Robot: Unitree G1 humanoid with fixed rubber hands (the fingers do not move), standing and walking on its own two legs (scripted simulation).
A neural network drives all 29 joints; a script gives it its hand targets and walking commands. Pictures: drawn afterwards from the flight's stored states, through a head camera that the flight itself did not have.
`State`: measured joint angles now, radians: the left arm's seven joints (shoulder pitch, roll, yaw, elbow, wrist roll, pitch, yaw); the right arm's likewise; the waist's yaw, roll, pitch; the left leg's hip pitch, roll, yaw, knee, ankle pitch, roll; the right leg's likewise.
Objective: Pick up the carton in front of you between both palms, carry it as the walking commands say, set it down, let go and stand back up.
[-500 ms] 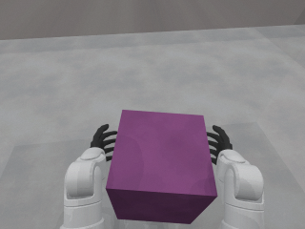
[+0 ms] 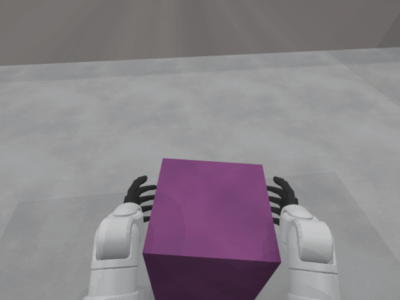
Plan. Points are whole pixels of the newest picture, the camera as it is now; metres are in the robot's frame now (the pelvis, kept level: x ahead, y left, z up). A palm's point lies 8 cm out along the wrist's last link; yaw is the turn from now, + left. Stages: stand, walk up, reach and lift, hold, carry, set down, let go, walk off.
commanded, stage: carry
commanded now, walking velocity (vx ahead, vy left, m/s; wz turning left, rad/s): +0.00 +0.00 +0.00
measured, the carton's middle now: (207, 234) +0.26 +0.00 -0.01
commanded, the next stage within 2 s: hold in 0.62 s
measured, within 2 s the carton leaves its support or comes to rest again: neither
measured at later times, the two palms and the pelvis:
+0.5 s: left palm (141, 214) +0.28 +0.14 +0.04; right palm (285, 216) +0.28 -0.16 +0.04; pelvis -0.02 -0.01 +0.00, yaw +0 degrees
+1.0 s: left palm (157, 208) +0.30 +0.11 +0.03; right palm (302, 230) +0.25 -0.18 +0.04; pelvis -0.04 +0.02 +0.01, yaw -12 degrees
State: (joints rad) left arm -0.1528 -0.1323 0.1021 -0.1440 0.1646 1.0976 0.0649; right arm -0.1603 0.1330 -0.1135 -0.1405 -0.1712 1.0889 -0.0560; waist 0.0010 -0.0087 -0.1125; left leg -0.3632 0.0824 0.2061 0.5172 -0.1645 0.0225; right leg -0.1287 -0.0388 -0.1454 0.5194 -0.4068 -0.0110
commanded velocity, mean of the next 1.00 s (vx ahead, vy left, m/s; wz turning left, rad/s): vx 0.00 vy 0.00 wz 0.00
